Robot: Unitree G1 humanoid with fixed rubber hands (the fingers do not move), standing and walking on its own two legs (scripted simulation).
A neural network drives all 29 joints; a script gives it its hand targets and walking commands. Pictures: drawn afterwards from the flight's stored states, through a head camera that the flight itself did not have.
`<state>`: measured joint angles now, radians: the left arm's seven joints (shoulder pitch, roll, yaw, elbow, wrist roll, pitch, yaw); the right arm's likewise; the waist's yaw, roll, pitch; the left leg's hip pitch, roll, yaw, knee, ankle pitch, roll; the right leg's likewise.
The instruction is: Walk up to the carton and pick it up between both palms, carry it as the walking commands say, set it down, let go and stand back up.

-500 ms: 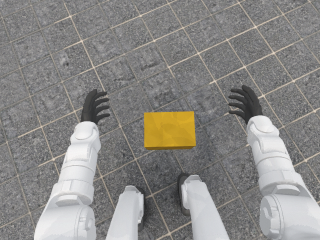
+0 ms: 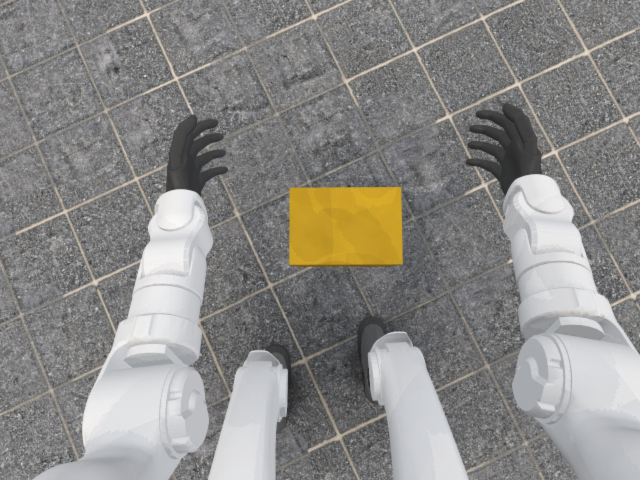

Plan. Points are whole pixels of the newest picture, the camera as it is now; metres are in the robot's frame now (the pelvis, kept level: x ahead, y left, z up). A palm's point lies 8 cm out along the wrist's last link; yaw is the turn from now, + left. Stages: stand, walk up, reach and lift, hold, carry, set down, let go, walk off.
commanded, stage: reach and lift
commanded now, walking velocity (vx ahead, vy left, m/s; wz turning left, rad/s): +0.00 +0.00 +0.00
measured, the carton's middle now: (343, 231) +0.44 -0.06 -0.53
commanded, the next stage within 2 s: none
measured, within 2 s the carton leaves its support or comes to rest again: neither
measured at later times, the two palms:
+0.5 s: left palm (225, 210) +0.46 +0.14 -0.28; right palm (467, 200) +0.44 -0.25 -0.28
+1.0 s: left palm (244, 225) +0.45 +0.14 -0.42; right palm (434, 218) +0.43 -0.24 -0.43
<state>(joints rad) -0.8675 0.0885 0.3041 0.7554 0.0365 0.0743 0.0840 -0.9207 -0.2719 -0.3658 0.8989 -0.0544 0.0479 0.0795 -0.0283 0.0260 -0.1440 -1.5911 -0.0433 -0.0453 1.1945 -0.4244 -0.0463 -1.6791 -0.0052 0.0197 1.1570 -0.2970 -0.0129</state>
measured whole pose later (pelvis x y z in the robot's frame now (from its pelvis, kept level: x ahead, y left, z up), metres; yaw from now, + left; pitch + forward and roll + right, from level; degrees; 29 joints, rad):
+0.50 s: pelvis -0.03 +0.01 -0.14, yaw +2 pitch +48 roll +5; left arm -1.02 0.15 0.21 0.78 -0.07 0.12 0.14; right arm -1.06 -0.35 -0.26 0.91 0.07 0.08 0.02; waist -0.04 0.02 -0.05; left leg -2.03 -0.08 -0.02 1.76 -0.58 -0.06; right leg -2.14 0.01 0.05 1.72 -0.42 0.00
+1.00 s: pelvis -0.05 +0.01 -0.24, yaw +2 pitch +42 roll +4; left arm -1.19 0.22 0.13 0.96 -0.18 0.03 0.16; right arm -1.22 -0.40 -0.14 1.07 0.17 0.00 -0.04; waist -0.05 0.04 0.20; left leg -2.21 -0.10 -0.01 2.11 -0.64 -0.07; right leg -2.33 0.01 0.06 2.05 -0.46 0.01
